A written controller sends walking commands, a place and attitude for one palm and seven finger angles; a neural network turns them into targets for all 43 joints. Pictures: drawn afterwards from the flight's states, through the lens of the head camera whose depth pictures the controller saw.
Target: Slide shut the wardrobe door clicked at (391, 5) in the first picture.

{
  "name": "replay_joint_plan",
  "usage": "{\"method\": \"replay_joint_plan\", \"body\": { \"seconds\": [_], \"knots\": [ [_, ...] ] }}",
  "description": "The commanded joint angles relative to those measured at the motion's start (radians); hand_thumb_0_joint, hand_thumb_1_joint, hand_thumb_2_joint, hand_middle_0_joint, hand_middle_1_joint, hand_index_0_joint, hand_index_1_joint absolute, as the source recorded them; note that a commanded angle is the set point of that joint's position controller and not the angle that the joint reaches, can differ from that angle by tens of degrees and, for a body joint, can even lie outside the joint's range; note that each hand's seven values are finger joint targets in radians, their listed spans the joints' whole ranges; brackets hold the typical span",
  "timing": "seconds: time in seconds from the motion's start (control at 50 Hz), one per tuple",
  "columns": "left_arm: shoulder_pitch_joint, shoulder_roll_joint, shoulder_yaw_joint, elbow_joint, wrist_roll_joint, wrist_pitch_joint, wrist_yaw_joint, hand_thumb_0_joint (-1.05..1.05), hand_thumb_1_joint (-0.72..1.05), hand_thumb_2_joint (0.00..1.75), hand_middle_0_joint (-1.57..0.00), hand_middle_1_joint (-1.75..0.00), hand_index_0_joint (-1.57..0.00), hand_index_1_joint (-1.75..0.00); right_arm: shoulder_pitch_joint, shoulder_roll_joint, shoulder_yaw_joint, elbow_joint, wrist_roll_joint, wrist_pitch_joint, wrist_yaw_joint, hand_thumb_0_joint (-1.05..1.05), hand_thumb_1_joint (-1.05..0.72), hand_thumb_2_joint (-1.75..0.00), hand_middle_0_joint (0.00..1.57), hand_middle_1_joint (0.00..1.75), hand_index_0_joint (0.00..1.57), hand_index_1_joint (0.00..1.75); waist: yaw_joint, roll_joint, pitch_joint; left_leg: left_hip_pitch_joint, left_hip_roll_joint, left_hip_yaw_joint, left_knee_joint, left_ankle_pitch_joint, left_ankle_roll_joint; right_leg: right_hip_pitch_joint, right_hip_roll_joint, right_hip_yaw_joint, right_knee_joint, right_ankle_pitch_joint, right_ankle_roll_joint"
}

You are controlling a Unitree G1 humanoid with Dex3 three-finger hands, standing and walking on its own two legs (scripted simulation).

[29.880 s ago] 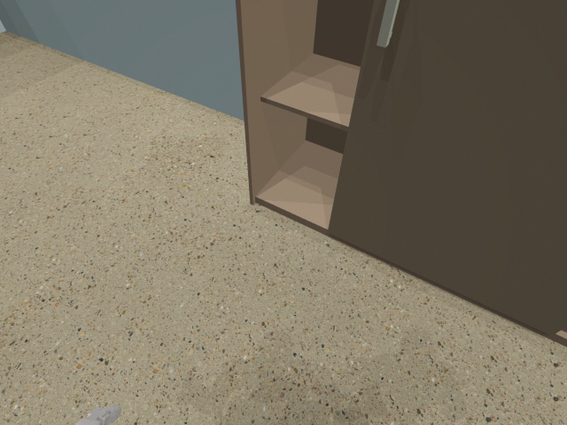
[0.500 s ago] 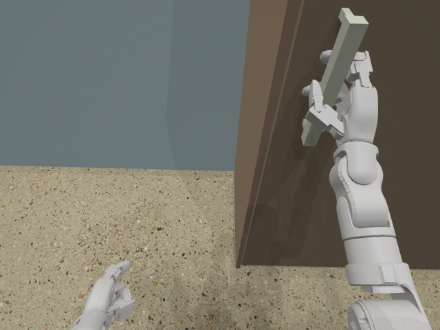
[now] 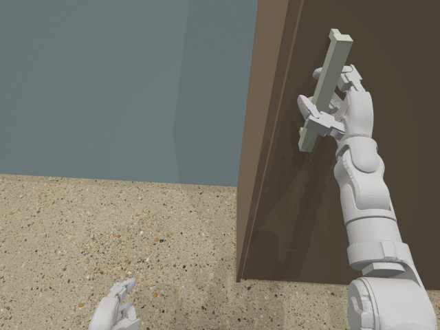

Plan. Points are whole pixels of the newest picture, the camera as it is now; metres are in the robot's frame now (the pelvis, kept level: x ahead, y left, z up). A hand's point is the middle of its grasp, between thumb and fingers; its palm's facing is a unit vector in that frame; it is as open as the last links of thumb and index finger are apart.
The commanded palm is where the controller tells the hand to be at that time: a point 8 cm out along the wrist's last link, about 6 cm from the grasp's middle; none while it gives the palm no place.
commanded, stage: loosen the grip on the handle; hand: right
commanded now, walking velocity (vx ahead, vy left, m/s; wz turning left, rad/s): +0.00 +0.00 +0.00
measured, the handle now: (318, 96) +0.46 -0.14 +0.22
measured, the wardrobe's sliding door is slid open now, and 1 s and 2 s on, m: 0.00 0.00 0.00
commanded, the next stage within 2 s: slip the hand off the handle in 0.42 s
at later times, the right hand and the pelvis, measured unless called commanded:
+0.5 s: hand (314, 117) +0.41 -0.13 +0.21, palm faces +0.07 +0.99 -0.09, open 14.8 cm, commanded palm +0.40 -0.19 +0.20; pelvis +0.00 +0.01 +0.00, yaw +1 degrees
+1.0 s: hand (328, 118) +0.41 -0.16 +0.21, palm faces +0.05 +1.00 -0.07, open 14.7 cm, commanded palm +0.39 -0.25 +0.20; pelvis +0.01 -0.01 +0.00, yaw +2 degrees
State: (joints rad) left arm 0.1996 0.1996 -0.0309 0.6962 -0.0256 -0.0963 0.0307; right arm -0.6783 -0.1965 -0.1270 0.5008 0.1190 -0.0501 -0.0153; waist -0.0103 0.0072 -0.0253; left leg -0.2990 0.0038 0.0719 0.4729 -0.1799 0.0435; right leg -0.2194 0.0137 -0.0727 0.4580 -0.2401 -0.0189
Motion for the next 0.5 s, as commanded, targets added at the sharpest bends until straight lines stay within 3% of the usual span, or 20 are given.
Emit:
{"method": "replay_joint_plan", "body": {
  "seconds": [0.0,0.02,0.04,0.06,0.08,0.1,0.16,0.2,0.22,0.24,0.26,0.28,0.3,0.34,0.4,0.42,0.44,0.48],
  "knots": [
    [-0.028,0.137,0.04,-0.124,-0.008,-0.076,0.001,0.0,0.9,0.9,-0.2,-0.3,-0.2,-0.3,-0.46,-0.074,-0.005,-0.15,-0.004,-0.159,-0.047,0.0,0.19,-0.37,0.45,1.4,0.45,1.4,0.052,0.037,-0.206,0.032,-0.004,-0.047,-0.06,0.002,-0.007,0.032,-0.045,0.076,-0.047,0.047,0.01],
    [-0.033,0.147,0.041,-0.138,-0.011,-0.084,-0.003,0.0,0.9,0.9,-0.2,-0.3,-0.2,-0.3,-0.463,-0.104,-0.006,-0.141,-0.023,-0.193,-0.062,0.0,0.31,-0.32,0.45,1.4,0.45,1.4,0.056,0.13,-0.177,0.028,-0.001,-0.059,-0.066,-0.075,-0.014,-0.02,-0.045,0.077,-0.06,-0.042,-0.002],
    [-0.045,0.151,0.041,-0.153,-0.013,-0.095,-0.004,0.0,0.9,0.9,-0.2,-0.3,-0.2,-0.3,-0.455,-0.129,-0.013,-0.131,-0.036,-0.226,-0.072,0.0,0.43,-0.26,0.44,1.38,0.44,1.38,0.048,0.183,-0.166,0.028,0.005,-0.078,-0.078,-0.154,-0.019,-0.06,-0.041,0.072,-0.064,-0.117,-0.012],
    [-0.053,0.156,0.041,-0.158,-0.013,-0.105,-0.003,0.0,0.9,0.9,-0.2,-0.3,-0.2,-0.3,-0.469,-0.168,-0.026,-0.12,-0.05,-0.258,-0.08,0.0,0.55,-0.2,0.42,1.37,0.42,1.37,0.052,0.196,-0.156,0.019,0.01,-0.095,-0.087,-0.22,-0.023,-0.085,-0.034,0.064,-0.058,-0.164,-0.019],
    [-0.053,0.157,0.039,-0.16,-0.011,-0.113,-0.002,0.0,0.9,0.9,-0.2,-0.3,-0.2,-0.3,-0.497,-0.185,-0.024,-0.122,-0.06,-0.288,-0.084,0.0,0.55,-0.2,0.41,1.35,0.41,1.35,0.05,0.186,-0.17,0.028,0.016,-0.112,-0.091,-0.259,-0.024,-0.101,-0.026,0.052,-0.048,-0.175,-0.021],
    [-0.049,0.16,0.043,-0.156,-0.011,-0.117,-0.001,0.0,0.9,0.9,-0.2,-0.3,-0.2,-0.3,-0.498,-0.229,-0.054,-0.121,-0.068,-0.312,-0.086,0.0,0.55,-0.2,0.4,1.33,0.4,1.33,0.041,0.135,-0.188,0.04,0.019,-0.128,-0.089,-0.268,-0.02,-0.103,-0.024,0.044,-0.039,-0.175,-0.02],
    [-0.039,0.154,0.043,-0.159,-0.018,-0.133,-0.001,0.0,0.9,0.9,-0.2,-0.3,-0.2,-0.3,-0.553,-0.21,0.006,-0.137,-0.083,-0.343,-0.061,0.0,0.55,-0.2,0.36,1.28,0.36,1.28,0.05,-0.007,-0.24,0.053,0.023,-0.15,-0.082,-0.269,-0.014,-0.092,-0.011,0.029,-0.018,-0.184,-0.02],
    [-0.021,0.16,0.049,-0.151,-0.021,-0.137,0.003,0.0,0.9,0.9,-0.2,-0.3,-0.2,-0.3,-0.565,-0.239,-0.006,-0.134,-0.078,-0.338,-0.051,0.0,0.55,-0.2,0.33,1.25,0.33,1.25,0.054,-0.047,-0.261,0.066,0.028,-0.163,-0.09,-0.275,-0.012,-0.094,-0.007,0.027,-0.009,-0.186,-0.018],
    [0.006,0.179,0.054,-0.131,-0.02,-0.133,0.012,0.0,0.9,0.9,-0.2,-0.3,-0.2,-0.3,-0.545,-0.358,-0.094,-0.047,-0.089,-0.327,-0.05,0.0,0.55,-0.2,0.32,1.23,0.32,1.23,0.057,-0.006,-0.238,0.079,0.033,-0.179,-0.104,-0.289,-0.017,-0.138,-0.011,0.027,-0.002,-0.181,-0.02],
    [-0.003,0.174,0.049,-0.145,-0.021,-0.13,0.012,0.0,0.9,0.9,-0.2,-0.3,-0.2,-0.3,-0.538,-0.322,-0.058,-0.085,-0.074,-0.322,-0.039,0.0,0.55,-0.2,0.3,1.22,0.3,1.22,0.055,-0.01,-0.249,0.106,0.042,-0.2,-0.116,-0.296,-0.02,-0.154,-0.006,0.02,0.003,-0.157,-0.022],
    [-0.003,0.175,0.055,-0.142,-0.024,-0.129,0.015,0.0,0.9,0.9,-0.2,-0.3,-0.2,-0.3,-0.534,-0.338,-0.075,-0.099,-0.063,-0.318,-0.034,0.0,0.55,-0.2,0.29,1.2,0.29,1.2,0.052,0.009,-0.258,0.128,0.047,-0.214,-0.127,-0.3,-0.021,-0.159,-0.008,0.019,0.005,-0.141,-0.022],
    [-0.006,0.176,0.058,-0.141,-0.024,-0.128,0.018,0.0,0.9,0.9,-0.2,-0.3,-0.2,-0.3,-0.514,-0.33,-0.078,-0.11,-0.051,-0.314,-0.024,0.0,0.55,-0.2,0.28,1.18,0.28,1.18,0.047,0.013,-0.269,0.151,0.05,-0.217,-0.133,-0.289,-0.021,-0.157,-0.008,0.019,-0.001,-0.128,-0.022],
    [-0.007,0.178,0.06,-0.137,-0.026,-0.126,0.02,0.0,0.9,0.9,-0.2,-0.3,-0.2,-0.3,-0.474,-0.311,-0.083,-0.101,-0.023,-0.305,-0.016,0.0,0.55,-0.2,0.26,1.17,0.26,1.17,0.05,0.064,-0.26,0.16,0.051,-0.22,-0.143,-0.283,-0.025,-0.162,-0.013,0.022,-0.004,-0.115,-0.022],
    [-0.007,0.183,0.062,-0.132,-0.029,-0.122,0.023,0.0,0.9,0.9,-0.2,-0.3,-0.2,-0.3,-0.442,-0.297,-0.083,-0.137,0.012,-0.293,-0.003,0.0,0.55,-0.2,0.25,1.15,0.25,1.15,0.043,0.079,-0.265,0.18,0.054,-0.22,-0.147,-0.256,-0.028,-0.152,-0.014,0.024,-0.011,-0.09,-0.021],
    [-0.013,0.18,0.063,-0.128,-0.027,-0.122,0.024,0.0,0.9,0.9,-0.2,-0.3,-0.2,-0.3,-0.411,-0.253,-0.072,-0.197,0.034,-0.278,-0.003,0.0,0.55,-0.2,0.25,1.15,0.25,1.15,0.034,0.032,-0.269,0.178,0.046,-0.189,-0.132,-0.156,-0.023,-0.1,-0.015,0.024,-0.023,-0.034,-0.021],
    [-0.005,0.183,0.063,-0.124,-0.029,-0.12,0.025,0.0,0.9,0.9,-0.2,-0.3,-0.2,-0.3,-0.37,-0.259,-0.09,-0.183,0.037,-0.269,-0.007,0.0,0.55,-0.2,0.25,1.15,0.25,1.15,0.028,0.061,-0.258,0.177,0.039,-0.17,-0.125,-0.123,-0.024,-0.093,-0.016,0.026,-0.03,-0.017,-0.022],
    [-0.006,0.182,0.06,-0.127,-0.027,-0.119,0.025,0.0,0.9,0.9,-0.2,-0.3,-0.2,-0.3,-0.364,-0.239,-0.07,-0.212,0.036,-0.264,-0.011,0.0,0.55,-0.2,0.25,1.15,0.25,1.15,0.027,0.034,-0.259,0.173,0.035,-0.155,-0.112,-0.072,-0.023,-0.073,-0.015,0.026,-0.033,0.012,-0.021],
    [0.0,0.179,0.063,-0.13,-0.023,-0.119,0.024,0.0,0.9,0.9,-0.2,-0.3,-0.2,-0.3,-0.333,-0.216,-0.068,-0.252,0.031,-0.255,-0.024,0.0,0.55,-0.2,0.25,1.15,0.25,1.15,0.022,0.038,-0.274,0.176,0.024,-0.124,-0.084,0.046,-0.022,-0.035,-0.017,0.026,-0.031,0.084,-0.023]
  ]
}}
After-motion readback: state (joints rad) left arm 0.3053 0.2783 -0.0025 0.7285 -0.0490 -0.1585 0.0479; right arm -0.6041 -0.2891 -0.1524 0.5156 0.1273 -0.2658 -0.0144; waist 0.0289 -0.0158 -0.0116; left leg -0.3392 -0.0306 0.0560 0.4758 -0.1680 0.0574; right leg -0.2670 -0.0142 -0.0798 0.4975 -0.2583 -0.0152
